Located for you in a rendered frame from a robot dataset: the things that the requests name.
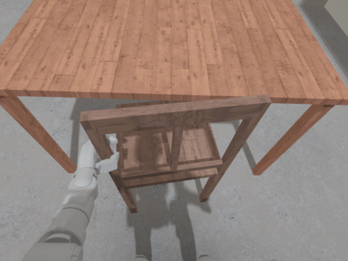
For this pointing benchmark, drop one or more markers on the left robot upper arm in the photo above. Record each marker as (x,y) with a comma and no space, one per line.
(55,252)

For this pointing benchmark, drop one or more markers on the table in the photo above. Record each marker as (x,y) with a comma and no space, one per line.
(176,50)

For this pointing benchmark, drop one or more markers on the robot left hand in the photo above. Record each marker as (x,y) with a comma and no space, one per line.
(88,157)

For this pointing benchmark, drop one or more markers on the robot left shin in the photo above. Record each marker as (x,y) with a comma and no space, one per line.
(140,256)

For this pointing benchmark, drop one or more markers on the chair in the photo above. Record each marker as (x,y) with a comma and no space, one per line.
(171,141)

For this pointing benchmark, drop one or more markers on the robot left forearm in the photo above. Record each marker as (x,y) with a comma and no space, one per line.
(74,213)

